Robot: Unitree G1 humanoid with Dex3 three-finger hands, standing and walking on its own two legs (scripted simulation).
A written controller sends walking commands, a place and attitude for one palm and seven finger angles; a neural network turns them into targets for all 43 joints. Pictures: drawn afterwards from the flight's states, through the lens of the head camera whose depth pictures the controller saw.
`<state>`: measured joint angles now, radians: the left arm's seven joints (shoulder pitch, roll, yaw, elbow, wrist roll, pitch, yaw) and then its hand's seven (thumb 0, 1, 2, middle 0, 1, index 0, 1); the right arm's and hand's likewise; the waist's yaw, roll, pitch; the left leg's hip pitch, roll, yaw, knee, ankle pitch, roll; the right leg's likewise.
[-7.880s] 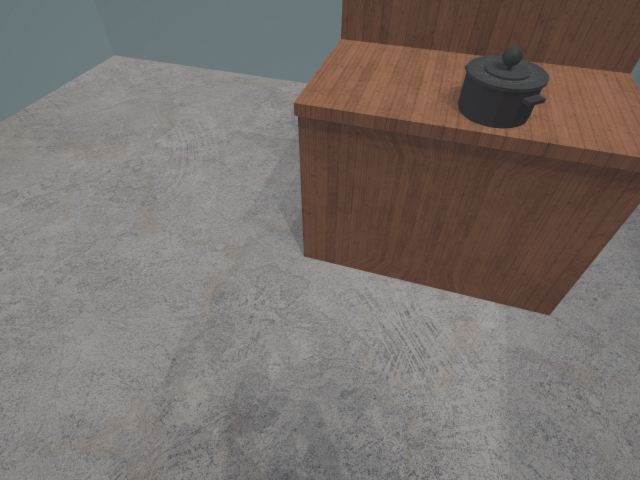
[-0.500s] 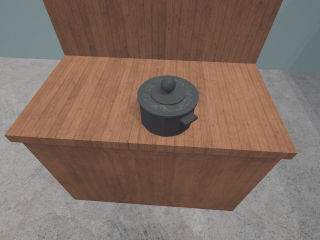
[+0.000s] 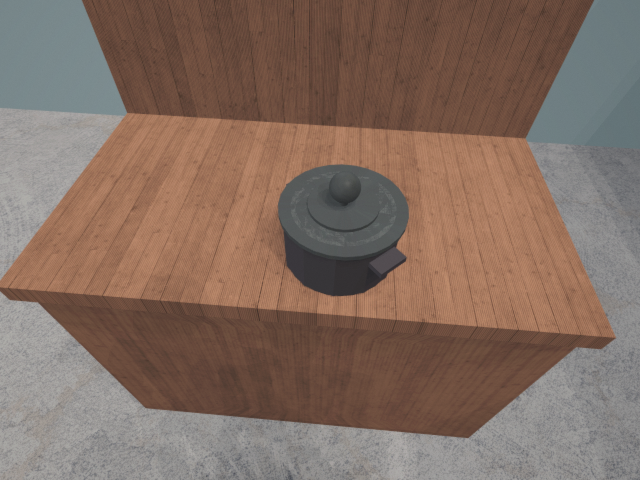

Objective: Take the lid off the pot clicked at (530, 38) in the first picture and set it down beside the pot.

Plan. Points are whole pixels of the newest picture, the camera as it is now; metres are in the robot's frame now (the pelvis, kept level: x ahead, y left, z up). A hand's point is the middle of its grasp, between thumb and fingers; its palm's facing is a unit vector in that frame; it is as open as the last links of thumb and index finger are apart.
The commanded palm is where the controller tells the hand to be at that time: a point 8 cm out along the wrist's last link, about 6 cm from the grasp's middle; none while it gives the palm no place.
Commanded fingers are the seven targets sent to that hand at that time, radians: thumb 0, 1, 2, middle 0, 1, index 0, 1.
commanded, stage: come to a stop and stand still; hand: left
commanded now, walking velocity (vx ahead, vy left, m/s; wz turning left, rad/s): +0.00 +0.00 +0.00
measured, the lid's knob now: (345, 187) +0.50 +0.00 +0.09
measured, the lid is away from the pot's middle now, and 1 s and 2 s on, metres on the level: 0.00 0.00 0.00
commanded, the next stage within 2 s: look again from close up in 0.32 s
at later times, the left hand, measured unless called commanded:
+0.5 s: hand out of the picture +0.02 +0.16 -0.18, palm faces +0.04 -0.98 -0.18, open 7.3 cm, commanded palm none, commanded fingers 0.00 0.90 0.90 -0.20 -0.30 -0.20 -0.30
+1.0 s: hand out of the picture +0.00 +0.15 -0.18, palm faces +0.05 -0.99 -0.14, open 7.4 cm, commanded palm none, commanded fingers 0.00 0.90 0.90 -0.20 -0.30 -0.20 -0.30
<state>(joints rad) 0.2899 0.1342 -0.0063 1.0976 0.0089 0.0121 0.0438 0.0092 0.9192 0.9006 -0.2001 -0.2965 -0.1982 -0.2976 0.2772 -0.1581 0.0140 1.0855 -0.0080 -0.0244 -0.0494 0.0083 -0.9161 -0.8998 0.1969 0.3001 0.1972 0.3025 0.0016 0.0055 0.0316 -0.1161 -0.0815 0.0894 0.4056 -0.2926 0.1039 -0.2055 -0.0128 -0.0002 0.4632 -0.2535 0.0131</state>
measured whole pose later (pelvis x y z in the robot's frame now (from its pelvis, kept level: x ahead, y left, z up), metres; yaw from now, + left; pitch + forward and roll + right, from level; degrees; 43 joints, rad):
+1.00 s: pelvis +0.02 +0.00 +0.00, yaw +0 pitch +0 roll -1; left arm 0.31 0.12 -0.01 1.12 0.00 0.01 0.05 0.01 0.91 0.90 -0.20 -0.30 -0.20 -0.30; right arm 0.32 -0.11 0.02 1.15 0.00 -0.03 -0.05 0.00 -0.90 -0.90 0.20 0.30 0.20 0.30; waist 0.00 -0.01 0.03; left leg -0.08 -0.07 0.08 0.41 -0.33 0.10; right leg -0.16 0.00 -0.01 0.44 -0.28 0.01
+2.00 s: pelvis +0.09 -0.06 -0.01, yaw +1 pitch +1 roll -1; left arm 0.24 0.16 0.06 1.00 0.02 0.03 0.05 0.00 0.93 0.90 -0.20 -0.30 -0.20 -0.30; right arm 0.29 -0.12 -0.04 1.12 0.00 0.02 -0.07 0.00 -0.90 -0.90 0.20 0.30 0.20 0.30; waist -0.01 -0.02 0.05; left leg -0.20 0.03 0.06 0.77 -0.49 0.00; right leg -0.22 0.01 -0.10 0.56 -0.36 -0.04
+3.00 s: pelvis +0.04 -0.11 +0.00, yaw -1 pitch -1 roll -1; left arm 0.27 0.19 0.00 1.00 0.01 0.01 0.04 0.01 0.92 0.90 -0.20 -0.30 -0.20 -0.30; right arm 0.26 -0.15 -0.02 1.06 0.00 0.02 -0.02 0.01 -0.93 -0.90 0.20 0.30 0.20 0.30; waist 0.00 -0.03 0.05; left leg -0.28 0.03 0.06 0.51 -0.22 0.02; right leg -0.16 -0.05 -0.01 0.45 -0.28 0.05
